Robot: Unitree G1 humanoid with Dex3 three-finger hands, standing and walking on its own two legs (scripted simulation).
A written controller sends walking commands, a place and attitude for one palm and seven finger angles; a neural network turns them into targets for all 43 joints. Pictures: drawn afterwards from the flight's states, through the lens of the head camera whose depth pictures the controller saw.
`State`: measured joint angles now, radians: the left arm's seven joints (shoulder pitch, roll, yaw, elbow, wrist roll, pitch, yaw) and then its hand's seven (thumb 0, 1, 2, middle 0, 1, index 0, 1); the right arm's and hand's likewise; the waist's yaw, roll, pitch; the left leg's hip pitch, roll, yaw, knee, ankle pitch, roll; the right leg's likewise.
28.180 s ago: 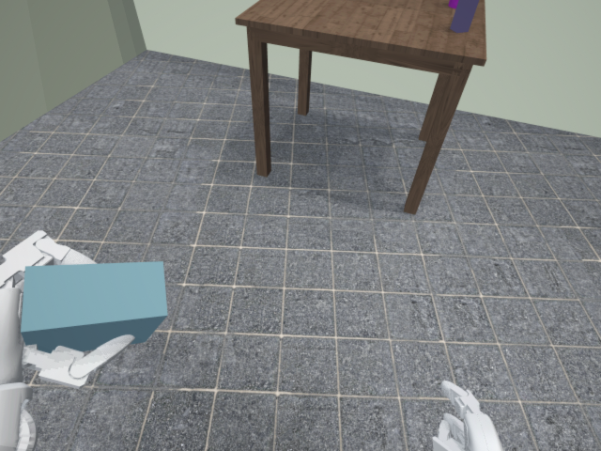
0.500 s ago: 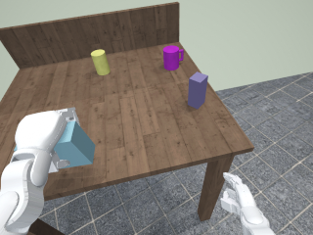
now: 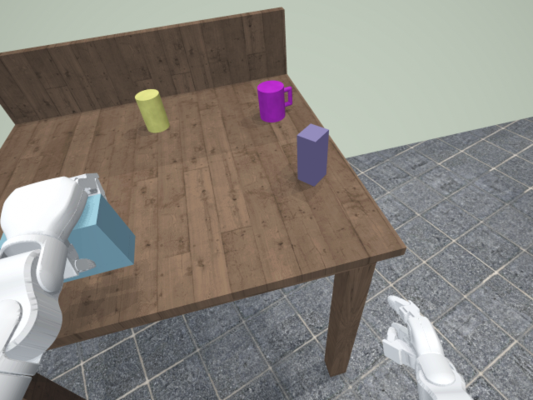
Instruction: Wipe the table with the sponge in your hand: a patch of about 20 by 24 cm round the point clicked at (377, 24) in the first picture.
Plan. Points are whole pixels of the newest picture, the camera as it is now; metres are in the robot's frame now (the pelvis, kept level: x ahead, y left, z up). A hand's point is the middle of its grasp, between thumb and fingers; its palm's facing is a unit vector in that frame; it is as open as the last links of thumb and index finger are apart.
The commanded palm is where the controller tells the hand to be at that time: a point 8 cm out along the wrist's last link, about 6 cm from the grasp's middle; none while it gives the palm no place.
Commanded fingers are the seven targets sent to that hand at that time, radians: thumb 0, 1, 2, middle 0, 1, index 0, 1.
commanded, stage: move the sponge above the wiping area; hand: left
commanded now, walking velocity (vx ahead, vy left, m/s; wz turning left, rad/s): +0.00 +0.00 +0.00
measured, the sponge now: (81, 247) +0.25 +0.33 +0.12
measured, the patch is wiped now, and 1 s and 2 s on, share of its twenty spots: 0.00 0.00 0.00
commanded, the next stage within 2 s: none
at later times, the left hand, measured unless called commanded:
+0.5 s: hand (72, 226) +0.26 +0.33 +0.16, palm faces +0.14 -0.03 -0.99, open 9.8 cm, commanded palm +0.22 +0.30 +0.21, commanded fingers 0.00 0.10 1.30 -1.20 -1.60 -1.20 -1.60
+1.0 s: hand (85, 238) +0.26 +0.32 +0.13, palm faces +0.12 -0.10 -0.99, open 9.8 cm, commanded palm +0.22 +0.30 +0.20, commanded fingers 0.00 0.10 1.30 -1.20 -1.60 -1.20 -1.60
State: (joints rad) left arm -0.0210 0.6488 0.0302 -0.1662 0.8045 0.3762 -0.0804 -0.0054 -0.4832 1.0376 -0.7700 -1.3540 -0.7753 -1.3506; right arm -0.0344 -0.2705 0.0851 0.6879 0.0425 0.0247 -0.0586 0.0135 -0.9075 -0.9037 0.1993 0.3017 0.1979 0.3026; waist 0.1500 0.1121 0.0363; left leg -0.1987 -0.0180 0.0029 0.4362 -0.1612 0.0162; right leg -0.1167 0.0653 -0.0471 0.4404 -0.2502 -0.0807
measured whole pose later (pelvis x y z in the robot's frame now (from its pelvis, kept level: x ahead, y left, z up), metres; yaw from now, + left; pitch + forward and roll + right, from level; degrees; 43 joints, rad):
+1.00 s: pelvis +0.01 +0.02 +0.00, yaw +1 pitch -2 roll +0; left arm 0.00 0.53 -0.01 -0.15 0.83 0.46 -0.04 -0.01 -0.48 1.04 -0.76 -1.36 -0.77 -1.36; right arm -0.01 -0.26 0.07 0.66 0.07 0.05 -0.04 0.01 -0.91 -0.90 0.20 0.30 0.20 0.30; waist 0.13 0.13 0.00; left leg -0.24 -0.04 0.01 0.45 -0.17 0.04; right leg -0.15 0.04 -0.04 0.45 -0.26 -0.05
